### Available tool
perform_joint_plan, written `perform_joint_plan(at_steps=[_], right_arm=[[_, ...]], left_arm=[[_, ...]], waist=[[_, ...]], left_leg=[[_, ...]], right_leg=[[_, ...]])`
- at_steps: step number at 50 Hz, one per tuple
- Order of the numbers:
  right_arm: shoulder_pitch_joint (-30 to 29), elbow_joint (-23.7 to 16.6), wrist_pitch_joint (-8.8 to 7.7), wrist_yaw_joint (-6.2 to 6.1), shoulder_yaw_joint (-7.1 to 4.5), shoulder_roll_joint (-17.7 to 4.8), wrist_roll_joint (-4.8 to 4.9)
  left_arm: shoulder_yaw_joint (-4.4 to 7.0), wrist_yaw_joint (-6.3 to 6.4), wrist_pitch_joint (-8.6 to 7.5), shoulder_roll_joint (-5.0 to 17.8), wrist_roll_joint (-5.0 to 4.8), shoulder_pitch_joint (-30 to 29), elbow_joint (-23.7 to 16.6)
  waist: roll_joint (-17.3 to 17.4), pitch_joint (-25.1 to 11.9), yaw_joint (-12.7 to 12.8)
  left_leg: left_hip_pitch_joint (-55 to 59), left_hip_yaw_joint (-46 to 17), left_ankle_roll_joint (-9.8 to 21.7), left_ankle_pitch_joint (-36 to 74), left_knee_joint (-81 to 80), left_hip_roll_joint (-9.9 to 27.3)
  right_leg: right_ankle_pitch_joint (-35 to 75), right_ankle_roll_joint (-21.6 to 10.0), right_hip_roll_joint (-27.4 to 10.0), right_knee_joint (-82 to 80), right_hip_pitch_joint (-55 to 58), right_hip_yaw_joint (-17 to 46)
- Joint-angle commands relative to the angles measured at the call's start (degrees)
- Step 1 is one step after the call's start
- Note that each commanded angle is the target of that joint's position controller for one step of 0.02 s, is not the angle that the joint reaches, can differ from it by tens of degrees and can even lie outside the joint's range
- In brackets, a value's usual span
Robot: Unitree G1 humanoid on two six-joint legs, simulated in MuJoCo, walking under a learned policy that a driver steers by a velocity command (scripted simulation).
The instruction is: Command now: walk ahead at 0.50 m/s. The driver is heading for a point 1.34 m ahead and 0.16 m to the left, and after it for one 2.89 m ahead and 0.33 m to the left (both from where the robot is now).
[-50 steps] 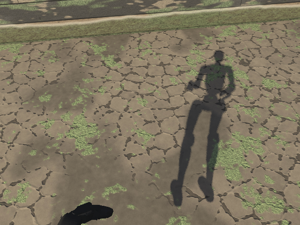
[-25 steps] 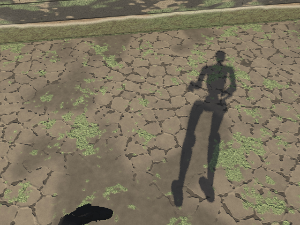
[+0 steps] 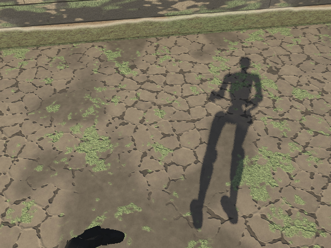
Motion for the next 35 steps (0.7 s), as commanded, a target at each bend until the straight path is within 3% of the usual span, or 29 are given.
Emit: perform_joint_plan(at_steps=[1,7,8,9,10,18,19,20,21,25,28,35], right_arm=[[-2.2,-5.1,-0.96,-0.12,-1.54,-4.7,-0.25],[-2.2,-5.1,-1.02,0.00,-1.51,-4.7,-0.22],[-1.8,-4.1,-0.69,-0.43,-1.93,-5.8,0.65],[-2.7,-5.3,-0.86,-0.20,-1.54,-4.7,0.20],[-2.6,-5.2,-0.93,-0.16,-1.51,-4.6,-0.22],[-2.3,-5.1,-1.02,0.00,-1.47,-4.7,-0.21],[-1.9,-4.1,-0.69,-0.42,-1.90,-5.7,0.66],[-2.7,-5.3,-0.86,-0.20,-1.50,-4.7,0.21],[-2.7,-5.2,-0.93,-0.17,-1.48,-4.6,-0.20],[-2.1,-5.0,-1.01,-0.04,-1.47,-4.6,-0.22],[1.0,-3.0,-0.84,0.16,-2.09,-5.6,0.62],[4.7,0.5,-0.16,0.26,-3.81,-5.9,2.00]], left_arm=[[1.46,0.06,-1.04,4.1,-0.03,-5.9,-5.9],[1.41,0.13,-1.02,4.0,0.08,-5.8,-6.0],[1.67,0.50,-0.95,4.3,0.36,-2.8,-4.1],[1.48,0.09,-1.02,4.2,-0.18,-6.1,-6.1],[1.47,0.05,-1.03,4.0,-0.13,-6.0,-5.9],[1.40,0.13,-1.01,4.1,0.09,-5.7,-6.0],[1.67,0.50,-0.94,4.4,0.36,-2.7,-4.1],[1.47,0.09,-1.01,4.2,-0.16,-6.0,-6.0],[1.46,0.06,-1.02,4.0,-0.12,-5.8,-5.8],[1.42,0.13,-1.05,4.0,0.08,-5.6,-5.9],[1.94,0.03,-0.78,4.6,-0.61,-2.6,-3.9],[3.44,-0.04,0.09,4.7,-2.27,1.0,0.0]], waist=[[-0.7,-3.9,-0.2],[-0.4,-4.6,-0.1],[-0.2,-6.6,1.2],[-0.6,-2.3,-0.1],[-0.7,-3.4,0.0],[-0.4,-4.6,0.0],[-0.2,-6.5,1.2],[-0.6,-2.3,-0.1],[-0.7,-3.4,0.0],[-0.5,-4.7,-0.1],[-0.8,-4.8,-0.1],[-1.0,-1.3,0.0]], left_leg=[[5.6,-5.5,1.6,3.1,-1.8,3.9],[5.3,-5.7,1.5,3.4,-1.8,3.9],[5.7,-5.9,1.7,-1.0,-2.8,3.7],[4.3,-5.6,1.4,1.8,-2.3,3.7],[5.2,-5.7,1.5,2.5,-2.0,3.8],[5.1,-5.9,1.5,3.4,-1.9,3.8],[5.5,-6.2,1.7,-1.0,-2.9,3.6],[4.1,-5.8,1.5,1.8,-2.4,3.5],[5.1,-5.9,1.5,2.5,-2.1,3.7],[5.3,-6.0,1.5,3.5,-1.9,3.7],[6.4,-6.5,2.2,3.7,-2.6,3.9],[6.9,-6.8,3.0,1.3,-4.9,3.6]], right_leg=[[10.5,-1.6,-5.4,-1.8,-3.8,3.8],[10.9,-1.6,-5.4,-1.5,-2.8,3.7],[6.2,-1.6,-5.6,-2.1,-0.7,3.3],[8.7,-1.6,-5.2,-1.9,-4.1,3.7],[9.6,-1.6,-5.3,-2.0,-4.0,3.7],[10.7,-1.6,-5.5,-1.6,-2.7,3.6],[6.1,-1.6,-5.6,-2.1,-0.6,3.2],[8.5,-1.6,-5.2,-2.0,-4.0,3.6],[9.5,-1.6,-5.4,-2.1,-3.9,3.6],[10.8,-1.6,-5.5,-1.7,-2.7,3.5],[12.0,-2.4,-6.1,-2.2,-1.6,4.0],[9.5,-3.2,-6.3,-4.4,-2.6,4.0]])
